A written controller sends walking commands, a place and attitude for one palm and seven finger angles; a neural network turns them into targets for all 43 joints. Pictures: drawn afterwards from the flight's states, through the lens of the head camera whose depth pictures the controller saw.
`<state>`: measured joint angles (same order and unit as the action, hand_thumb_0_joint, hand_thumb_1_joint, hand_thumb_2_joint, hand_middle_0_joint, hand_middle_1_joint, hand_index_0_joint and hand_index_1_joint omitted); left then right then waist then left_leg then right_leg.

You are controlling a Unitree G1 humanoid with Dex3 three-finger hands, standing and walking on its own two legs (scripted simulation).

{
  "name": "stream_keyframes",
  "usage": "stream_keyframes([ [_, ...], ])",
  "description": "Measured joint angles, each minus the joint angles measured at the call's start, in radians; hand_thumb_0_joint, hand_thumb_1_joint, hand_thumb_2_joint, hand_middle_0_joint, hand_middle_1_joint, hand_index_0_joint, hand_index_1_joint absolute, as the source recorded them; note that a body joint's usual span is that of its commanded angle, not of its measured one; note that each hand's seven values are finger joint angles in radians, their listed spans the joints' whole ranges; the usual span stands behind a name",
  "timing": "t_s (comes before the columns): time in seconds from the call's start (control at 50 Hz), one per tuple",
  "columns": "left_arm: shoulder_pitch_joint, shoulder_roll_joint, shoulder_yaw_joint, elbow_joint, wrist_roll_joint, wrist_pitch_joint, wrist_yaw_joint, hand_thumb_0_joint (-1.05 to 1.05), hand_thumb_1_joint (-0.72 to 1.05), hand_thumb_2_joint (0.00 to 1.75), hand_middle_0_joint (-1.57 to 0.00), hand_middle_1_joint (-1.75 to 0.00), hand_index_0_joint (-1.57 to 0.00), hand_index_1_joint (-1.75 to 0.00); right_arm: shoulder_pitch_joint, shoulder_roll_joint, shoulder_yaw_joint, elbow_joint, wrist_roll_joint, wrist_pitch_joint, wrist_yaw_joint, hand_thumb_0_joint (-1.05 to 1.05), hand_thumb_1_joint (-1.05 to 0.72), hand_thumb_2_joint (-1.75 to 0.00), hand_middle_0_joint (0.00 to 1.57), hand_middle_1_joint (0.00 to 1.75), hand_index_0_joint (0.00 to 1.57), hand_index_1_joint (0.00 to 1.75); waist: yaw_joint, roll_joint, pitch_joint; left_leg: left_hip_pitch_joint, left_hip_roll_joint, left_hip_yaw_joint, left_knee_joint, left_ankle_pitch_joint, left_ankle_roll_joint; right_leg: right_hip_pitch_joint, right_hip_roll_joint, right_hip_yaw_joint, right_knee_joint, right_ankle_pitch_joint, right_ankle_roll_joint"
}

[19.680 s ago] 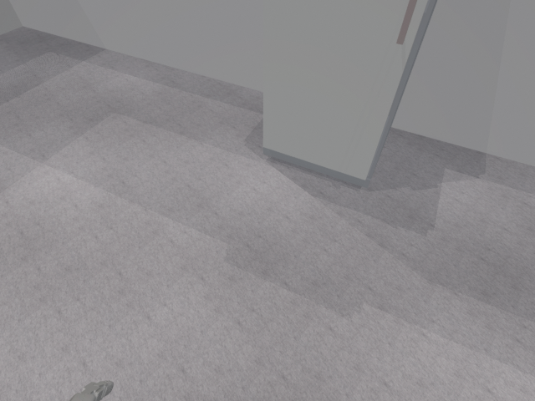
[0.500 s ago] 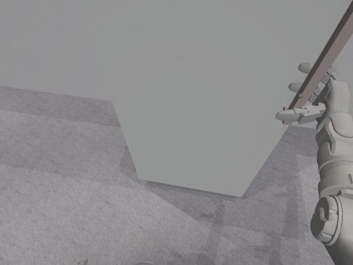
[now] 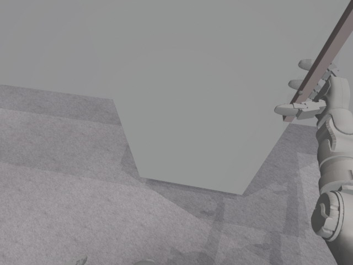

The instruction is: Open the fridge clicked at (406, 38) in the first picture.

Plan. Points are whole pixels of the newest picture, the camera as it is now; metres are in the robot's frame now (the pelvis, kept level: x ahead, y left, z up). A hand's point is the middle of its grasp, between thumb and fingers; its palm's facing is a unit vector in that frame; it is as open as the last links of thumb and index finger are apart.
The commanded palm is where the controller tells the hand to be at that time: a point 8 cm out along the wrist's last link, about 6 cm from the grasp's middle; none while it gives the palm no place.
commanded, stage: grip the handle and tug to test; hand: right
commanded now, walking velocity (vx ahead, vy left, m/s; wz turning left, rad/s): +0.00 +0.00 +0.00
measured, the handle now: (315, 65) +0.53 -0.22 +0.18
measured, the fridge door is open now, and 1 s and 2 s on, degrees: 0 0 14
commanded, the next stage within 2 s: pull the door a little, standing still in 1.26 s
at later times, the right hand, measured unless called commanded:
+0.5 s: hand (302, 93) +0.48 -0.19 +0.15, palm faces +0.07 +1.00 +0.00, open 6.1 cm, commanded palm +0.45 -0.24 +0.15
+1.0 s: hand (300, 93) +0.48 -0.19 +0.15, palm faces +0.08 +1.00 +0.00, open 5.7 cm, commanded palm +0.44 -0.24 +0.15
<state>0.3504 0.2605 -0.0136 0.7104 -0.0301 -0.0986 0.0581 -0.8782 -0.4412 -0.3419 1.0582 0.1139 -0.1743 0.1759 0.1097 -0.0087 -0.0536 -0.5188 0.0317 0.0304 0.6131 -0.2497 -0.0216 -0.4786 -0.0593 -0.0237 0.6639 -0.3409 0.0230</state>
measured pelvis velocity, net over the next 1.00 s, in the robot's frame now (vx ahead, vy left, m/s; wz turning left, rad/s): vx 0.01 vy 0.00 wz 0.01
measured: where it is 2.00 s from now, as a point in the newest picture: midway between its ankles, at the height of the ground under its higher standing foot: outside the picture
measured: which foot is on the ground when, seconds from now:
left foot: down 0.00-1.00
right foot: down 0.00-1.00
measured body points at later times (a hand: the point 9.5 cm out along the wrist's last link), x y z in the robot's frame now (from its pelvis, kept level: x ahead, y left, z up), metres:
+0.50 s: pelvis +0.01 +0.00 +0.00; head +0.05 -0.01 +0.45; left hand +0.06 +0.27 -0.11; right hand +0.47 -0.25 +0.15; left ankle +0.03 +0.14 -0.72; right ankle -0.01 -0.13 -0.72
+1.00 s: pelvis +0.01 +0.00 +0.00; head +0.06 +0.00 +0.45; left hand +0.07 +0.26 -0.11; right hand +0.47 -0.24 +0.15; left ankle +0.03 +0.14 -0.72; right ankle -0.01 -0.13 -0.72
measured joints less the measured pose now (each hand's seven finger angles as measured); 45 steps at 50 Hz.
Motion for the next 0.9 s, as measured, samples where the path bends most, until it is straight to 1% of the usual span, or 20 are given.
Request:
stream_keyframes([
  [0.14,0.014,-0.004,0.0,-0.001,-0.003,0.005,-0.001,0.01,0.91,0.9,-0.2,-0.3,-0.2,-0.3,0.023,-0.007,-0.004,-0.02,0.005,0.001,0.007,-0.01,0.17,-0.44,0.33,1.25,0.34,1.25,-0.001,-0.003,-0.003,0.005,-0.002,-0.004,-0.003,-0.001,-0.001,0.006,-0.002,-0.004,-0.001,-0.004,-0.001],
  [0.24,0.02,-0.003,0.003,0.007,-0.005,0.007,0.0,0.01,0.91,0.9,-0.2,-0.3,-0.2,-0.3,0.027,0.003,0.014,-0.031,0.012,0.009,0.006,-0.01,-0.05,-0.54,0.35,1.28,0.36,1.28,-0.007,-0.005,-0.003,0.014,-0.001,0.001,-0.006,-0.003,-0.002,0.011,0.0,0.001,-0.001,-0.006,-0.002],
  [0.36,0.014,-0.003,0.006,0.007,-0.003,0.006,-0.001,0.01,0.91,0.9,-0.2,-0.3,-0.2,-0.3,0.034,0.012,0.015,-0.047,0.011,0.02,-0.012,0.0,-0.32,-0.65,0.36,1.31,0.37,1.31,-0.008,-0.004,-0.004,0.021,0.0,-0.001,-0.011,-0.002,-0.003,0.019,0.001,-0.001,-0.006,-0.005,-0.002],
  [0.48,0.006,-0.004,0.006,-0.003,-0.004,0.01,-0.002,0.01,0.91,0.9,-0.2,-0.3,-0.2,-0.3,0.059,0.011,0.006,-0.071,0.011,0.026,-0.009,0.0,-0.6,-0.77,0.36,1.33,0.38,1.33,-0.006,-0.002,-0.007,0.03,-0.003,-0.009,-0.018,-0.002,-0.004,0.032,-0.002,-0.009,-0.015,-0.007,-0.003],
  [0.54,0.004,-0.004,0.008,-0.007,-0.005,0.013,-0.002,0.01,0.91,0.9,-0.2,-0.3,-0.2,-0.3,0.071,0.015,0.006,-0.087,0.012,0.033,-0.01,0.0,-0.71,-0.82,0.36,1.34,0.37,1.33,-0.006,-0.003,-0.009,0.036,-0.004,-0.009,-0.022,-0.002,-0.004,0.038,-0.003,-0.01,-0.018,-0.009,-0.003],
  [0.68,-0.001,-0.005,0.009,-0.009,-0.006,0.024,-0.002,0.01,0.91,0.9,-0.2,-0.3,-0.2,-0.3,0.097,0.033,0.008,-0.122,0.016,0.044,-0.018,0.01,-0.73,-0.82,0.34,1.35,0.35,1.35,-0.011,-0.006,-0.011,0.053,-0.005,-0.011,-0.03,-0.005,-0.005,0.056,-0.004,-0.013,-0.028,-0.011,-0.003],
  [0.82,-0.008,-0.008,0.009,-0.004,-0.004,0.029,-0.002,0.01,0.91,0.9,-0.2,-0.3,-0.2,-0.3,0.076,0.044,0.021,-0.112,0.012,0.049,-0.027,0.01,-0.73,-0.83,0.34,1.35,0.35,1.36,-0.02,-0.006,-0.006,0.053,-0.001,-0.002,-0.027,-0.009,-0.004,0.054,0.0,-0.003,-0.027,-0.01,-0.002],
  [0.9,-0.011,-0.01,0.01,-0.003,-0.002,0.029,-0.004,0.01,0.91,0.9,-0.2,-0.3,-0.2,-0.3,0.08,0.045,0.022,-0.115,0.012,0.05,-0.034,0.01,-0.73,-0.84,0.34,1.35,0.35,1.36,-0.021,-0.007,-0.008,0.052,-0.001,-0.002,-0.028,-0.008,-0.003,0.054,0.0,-0.003,-0.029,-0.008,-0.001],
])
